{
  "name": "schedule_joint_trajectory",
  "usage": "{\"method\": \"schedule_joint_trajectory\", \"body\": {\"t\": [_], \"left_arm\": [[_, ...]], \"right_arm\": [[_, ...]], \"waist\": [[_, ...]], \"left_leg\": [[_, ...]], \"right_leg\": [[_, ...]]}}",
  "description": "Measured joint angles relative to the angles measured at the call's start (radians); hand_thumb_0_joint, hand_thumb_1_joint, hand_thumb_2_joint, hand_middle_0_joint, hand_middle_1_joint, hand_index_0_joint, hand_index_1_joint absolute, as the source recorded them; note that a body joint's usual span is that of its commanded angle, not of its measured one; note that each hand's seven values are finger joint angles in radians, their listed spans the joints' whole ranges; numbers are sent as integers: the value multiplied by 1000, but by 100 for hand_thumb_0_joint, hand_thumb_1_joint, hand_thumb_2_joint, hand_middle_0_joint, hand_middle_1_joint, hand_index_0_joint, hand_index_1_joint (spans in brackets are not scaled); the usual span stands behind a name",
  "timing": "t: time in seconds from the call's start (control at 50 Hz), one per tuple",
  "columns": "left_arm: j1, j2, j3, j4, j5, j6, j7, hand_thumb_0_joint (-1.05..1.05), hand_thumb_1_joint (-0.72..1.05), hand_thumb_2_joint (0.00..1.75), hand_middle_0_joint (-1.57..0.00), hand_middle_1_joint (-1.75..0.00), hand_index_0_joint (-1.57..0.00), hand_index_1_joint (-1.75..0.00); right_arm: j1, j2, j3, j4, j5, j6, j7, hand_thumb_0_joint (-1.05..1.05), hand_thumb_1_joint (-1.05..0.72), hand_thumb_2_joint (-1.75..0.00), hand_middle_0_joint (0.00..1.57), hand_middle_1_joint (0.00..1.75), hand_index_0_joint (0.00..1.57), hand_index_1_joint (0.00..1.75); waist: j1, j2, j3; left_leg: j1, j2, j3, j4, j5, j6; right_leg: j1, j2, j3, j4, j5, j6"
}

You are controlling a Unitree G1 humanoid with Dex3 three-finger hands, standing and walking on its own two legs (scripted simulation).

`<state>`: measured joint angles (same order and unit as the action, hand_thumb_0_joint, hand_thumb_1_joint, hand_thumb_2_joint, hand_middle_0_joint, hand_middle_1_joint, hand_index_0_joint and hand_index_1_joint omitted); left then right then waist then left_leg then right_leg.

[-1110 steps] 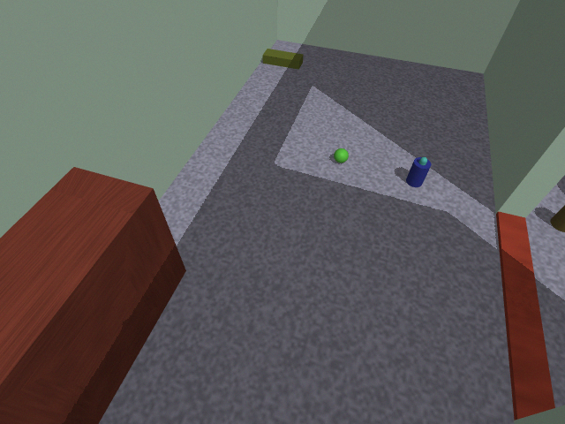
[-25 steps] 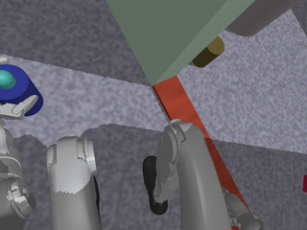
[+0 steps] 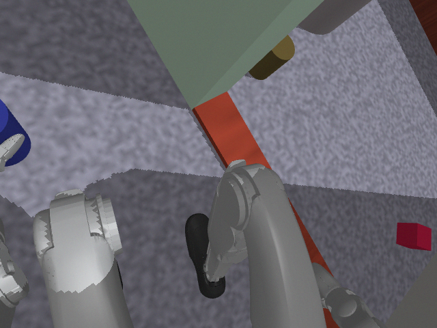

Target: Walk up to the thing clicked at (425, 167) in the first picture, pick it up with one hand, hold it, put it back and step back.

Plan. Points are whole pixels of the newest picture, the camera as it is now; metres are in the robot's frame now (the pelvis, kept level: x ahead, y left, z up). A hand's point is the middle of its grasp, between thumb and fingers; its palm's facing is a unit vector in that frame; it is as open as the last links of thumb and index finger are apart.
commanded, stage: lower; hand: left
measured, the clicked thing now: out of the picture +0.44 +0.29 -0.16
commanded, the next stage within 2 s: loosen in 0.78 s
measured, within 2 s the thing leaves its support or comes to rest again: rests again in 1.70 s
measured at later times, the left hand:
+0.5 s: hand out of the picture +0.45 +0.29 -0.18, palm faces +0.38 -0.92 -0.01, open 11.1 cm
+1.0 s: hand out of the picture +0.45 +0.29 -0.20, palm faces +0.40 -0.92 -0.01, open 11.0 cm
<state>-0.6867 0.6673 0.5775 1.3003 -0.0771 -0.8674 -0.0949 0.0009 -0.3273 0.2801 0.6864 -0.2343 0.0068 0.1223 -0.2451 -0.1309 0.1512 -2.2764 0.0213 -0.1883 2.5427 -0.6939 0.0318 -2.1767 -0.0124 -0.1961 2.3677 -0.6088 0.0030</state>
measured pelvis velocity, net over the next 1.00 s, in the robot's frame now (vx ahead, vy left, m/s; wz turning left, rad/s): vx -0.01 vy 0.01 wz -0.08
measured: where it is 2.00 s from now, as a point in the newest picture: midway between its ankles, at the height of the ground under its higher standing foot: (162, 289)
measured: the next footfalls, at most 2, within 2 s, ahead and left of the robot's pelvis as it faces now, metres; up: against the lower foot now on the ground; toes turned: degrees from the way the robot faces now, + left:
none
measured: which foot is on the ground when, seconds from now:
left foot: down 0.00-1.00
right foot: down 0.00-1.00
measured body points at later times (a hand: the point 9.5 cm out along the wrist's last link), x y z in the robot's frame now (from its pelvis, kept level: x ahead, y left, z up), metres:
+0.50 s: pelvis +0.00 +0.01 -0.01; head +0.25 +0.16 +0.33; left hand +0.42 +0.34 -0.17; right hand +0.12 -0.26 -0.06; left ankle +0.08 +0.12 -0.27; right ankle +0.13 -0.11 -0.27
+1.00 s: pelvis -0.01 +0.01 -0.01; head +0.25 +0.18 +0.31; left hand +0.42 +0.34 -0.19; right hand +0.13 -0.25 -0.05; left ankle +0.08 +0.12 -0.27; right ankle +0.13 -0.11 -0.27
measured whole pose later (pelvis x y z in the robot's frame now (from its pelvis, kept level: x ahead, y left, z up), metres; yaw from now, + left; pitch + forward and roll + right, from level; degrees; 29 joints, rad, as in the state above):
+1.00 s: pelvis -0.01 +0.01 -0.01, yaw -5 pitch +15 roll -18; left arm -0.71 0.88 0.57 1.45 -0.08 -1.02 0.01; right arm -0.15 -0.37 0.49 0.60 -0.35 0.01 0.13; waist -0.27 -0.26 0.32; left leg -2.22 0.02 -0.32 2.64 -0.72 0.04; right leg -2.07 0.03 -0.30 2.36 -0.58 0.04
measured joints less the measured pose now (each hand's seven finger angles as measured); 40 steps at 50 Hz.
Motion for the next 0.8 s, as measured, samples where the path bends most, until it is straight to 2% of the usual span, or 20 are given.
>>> {"method": "schedule_joint_trajectory", "body": {"t": [0.22, 0.46, 0.58, 0.8], "left_arm": [[27, 46, 11, -17, 4, -46, 48, -3, -53, 112, -63, -100, -66, -102], [-19, 126, 7, 101, -16, -102, 51, -3, -53, 112, -63, -99, -66, -102], [-7, 148, 16, 115, -4, -116, 48, -3, -53, 112, -63, -99, -66, -102], [18, 179, 15, 98, 2, -128, 94, -3, -53, 112, -63, -99, -66, -102]], "right_arm": [[-39, -16, 62, -10, -44, -3, 3, 0, -91, -91, 21, 30, 21, 30], [-94, -36, 125, -48, -69, -3, 6, 0, -91, -91, 21, 30, 21, 30], [-111, -38, 157, -66, -82, -2, 8, 0, -90, -90, 21, 30, 21, 30], [-132, -41, 189, -73, -109, -3, 5, 0, -90, -91, 21, 30, 21, 30]], "waist": [[-10, -53, 67], [-25, -72, 106], [-25, -97, 128], [-15, -130, 158]], "left_leg": [[14, -3, -38, 31, -14, -7], [27, 0, -76, 64, -18, 1], [31, 2, -95, 77, -19, 2], [48, 1, -119, 86, -24, -1]], "right_leg": [[26, 7, -30, 7, -1, 2], [56, 21, -59, 6, 11, 17], [66, 29, -73, 4, 20, 22], [89, 37, -90, -4, 23, 27]]}}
